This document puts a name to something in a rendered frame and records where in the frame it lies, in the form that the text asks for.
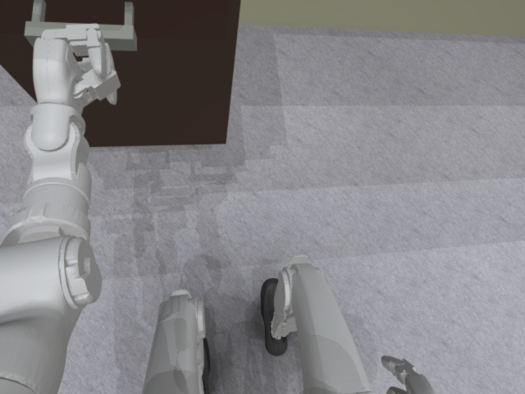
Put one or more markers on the robot right thigh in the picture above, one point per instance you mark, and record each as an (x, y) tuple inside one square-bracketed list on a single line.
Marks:
[(329, 358)]

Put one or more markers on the right robot hand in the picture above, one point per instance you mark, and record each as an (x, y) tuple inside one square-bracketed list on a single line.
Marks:
[(406, 373)]

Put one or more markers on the drawer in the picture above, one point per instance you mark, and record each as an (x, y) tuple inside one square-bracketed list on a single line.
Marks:
[(153, 19)]

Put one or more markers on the robot left forearm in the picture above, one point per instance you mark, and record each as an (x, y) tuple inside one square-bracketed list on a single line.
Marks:
[(57, 196)]

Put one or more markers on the handle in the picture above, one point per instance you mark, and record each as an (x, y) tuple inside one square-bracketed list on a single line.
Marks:
[(118, 37)]

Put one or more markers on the left robot upper arm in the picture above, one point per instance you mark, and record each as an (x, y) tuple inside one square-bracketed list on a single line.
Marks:
[(44, 285)]

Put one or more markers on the left robot hand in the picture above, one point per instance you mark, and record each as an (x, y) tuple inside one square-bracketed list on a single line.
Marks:
[(56, 71)]

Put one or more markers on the robot right foot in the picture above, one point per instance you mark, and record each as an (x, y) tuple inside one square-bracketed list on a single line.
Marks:
[(275, 346)]

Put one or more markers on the cabinet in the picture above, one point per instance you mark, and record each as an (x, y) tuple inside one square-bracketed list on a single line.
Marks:
[(173, 91)]

